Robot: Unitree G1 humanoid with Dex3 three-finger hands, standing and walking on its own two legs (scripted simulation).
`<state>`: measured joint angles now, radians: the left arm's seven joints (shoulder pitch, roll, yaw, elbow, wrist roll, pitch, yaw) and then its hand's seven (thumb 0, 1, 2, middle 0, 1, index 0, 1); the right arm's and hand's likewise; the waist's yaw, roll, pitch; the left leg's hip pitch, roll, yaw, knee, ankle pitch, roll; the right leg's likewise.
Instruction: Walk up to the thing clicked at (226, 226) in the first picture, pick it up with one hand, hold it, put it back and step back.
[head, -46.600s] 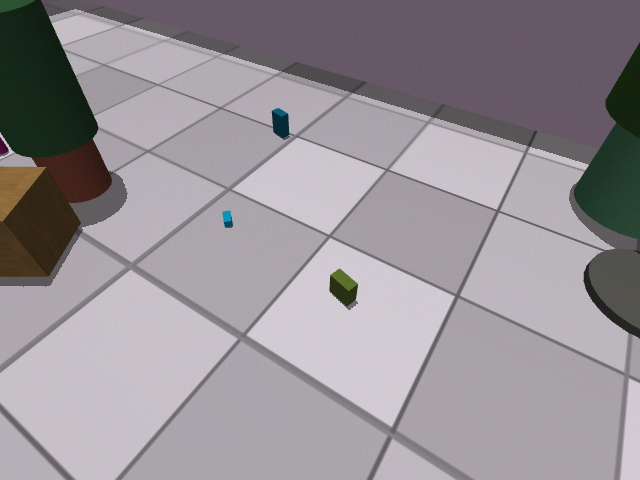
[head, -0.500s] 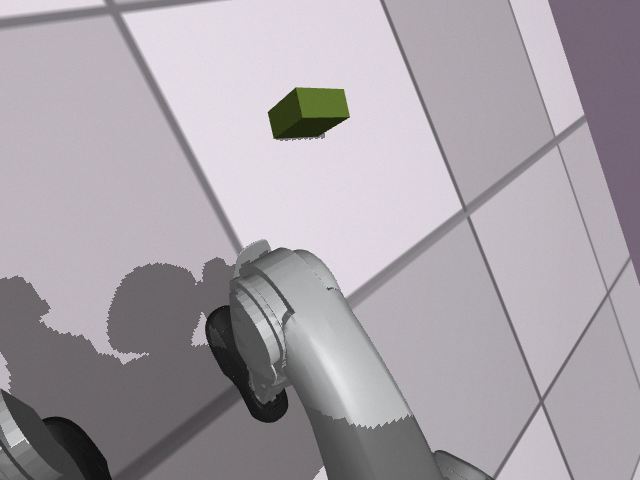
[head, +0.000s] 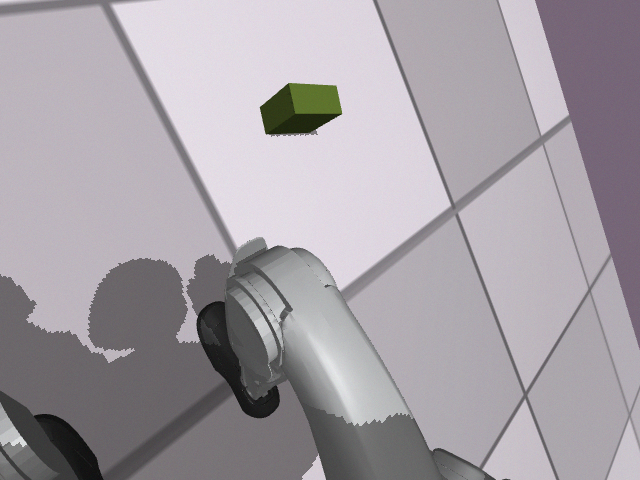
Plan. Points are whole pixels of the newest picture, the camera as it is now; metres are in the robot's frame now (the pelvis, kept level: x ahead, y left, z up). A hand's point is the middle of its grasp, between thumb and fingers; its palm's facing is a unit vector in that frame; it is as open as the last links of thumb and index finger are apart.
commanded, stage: open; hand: left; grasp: from above
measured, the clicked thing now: out of the picture +0.43 +0.36 -0.31
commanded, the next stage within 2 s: withdraw in 0.50 s
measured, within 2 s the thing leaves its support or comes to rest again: neither
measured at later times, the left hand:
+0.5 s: hand out of the picture +0.44 +0.33 -0.27, palm faces -0.12 -0.40 -0.91, open 13.1 cm
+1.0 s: hand out of the picture +0.48 +0.35 -0.17, palm faces -0.11 -0.30 -0.95, open 11.9 cm
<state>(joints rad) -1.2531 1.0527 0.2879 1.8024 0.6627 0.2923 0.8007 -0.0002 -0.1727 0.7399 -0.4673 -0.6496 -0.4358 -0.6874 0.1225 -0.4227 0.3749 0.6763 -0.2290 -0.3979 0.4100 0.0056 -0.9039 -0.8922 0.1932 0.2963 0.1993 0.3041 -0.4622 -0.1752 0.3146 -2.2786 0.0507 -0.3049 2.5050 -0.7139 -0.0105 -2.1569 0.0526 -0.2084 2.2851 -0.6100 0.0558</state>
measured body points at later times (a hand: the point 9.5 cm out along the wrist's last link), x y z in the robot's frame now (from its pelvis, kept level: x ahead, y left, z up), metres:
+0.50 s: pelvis +0.00 +0.00 +0.00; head +0.31 +0.11 +0.30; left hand +0.45 +0.35 -0.22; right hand +0.01 -0.24 -0.03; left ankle +0.07 +0.13 -0.29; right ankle +0.13 -0.12 -0.29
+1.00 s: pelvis +0.01 +0.00 +0.02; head +0.27 +0.11 +0.37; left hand +0.48 +0.36 -0.12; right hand +0.05 -0.25 -0.05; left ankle +0.07 +0.13 -0.29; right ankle +0.13 -0.12 -0.29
